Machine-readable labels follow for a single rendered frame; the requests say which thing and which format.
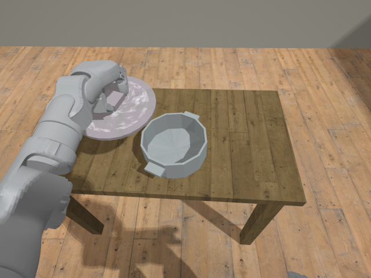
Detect table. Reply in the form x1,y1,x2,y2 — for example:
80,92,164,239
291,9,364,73
59,88,307,245

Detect left robot hand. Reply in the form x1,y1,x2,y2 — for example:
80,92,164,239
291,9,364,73
71,60,129,113

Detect lid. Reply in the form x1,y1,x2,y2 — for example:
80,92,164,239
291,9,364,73
83,76,157,141

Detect pot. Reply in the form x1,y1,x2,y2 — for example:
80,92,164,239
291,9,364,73
140,111,207,179

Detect left robot upper arm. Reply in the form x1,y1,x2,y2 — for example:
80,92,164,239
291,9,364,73
0,165,72,278

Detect robot left forearm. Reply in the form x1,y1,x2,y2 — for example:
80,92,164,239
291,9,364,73
0,69,102,202

